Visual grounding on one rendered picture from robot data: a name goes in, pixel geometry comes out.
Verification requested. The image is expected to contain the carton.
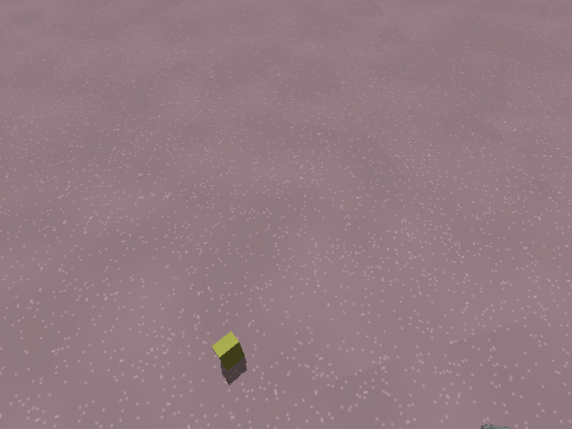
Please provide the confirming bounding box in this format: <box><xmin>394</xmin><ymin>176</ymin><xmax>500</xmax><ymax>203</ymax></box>
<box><xmin>212</xmin><ymin>331</ymin><xmax>245</xmax><ymax>371</ymax></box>

